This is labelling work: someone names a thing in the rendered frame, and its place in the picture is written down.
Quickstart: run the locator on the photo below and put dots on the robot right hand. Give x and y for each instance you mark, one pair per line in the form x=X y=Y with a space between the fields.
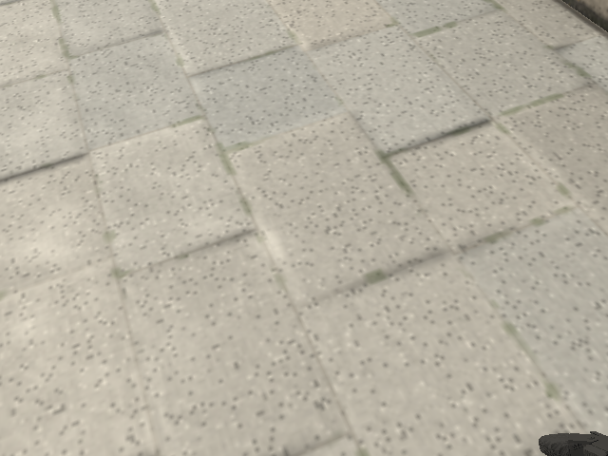
x=574 y=444

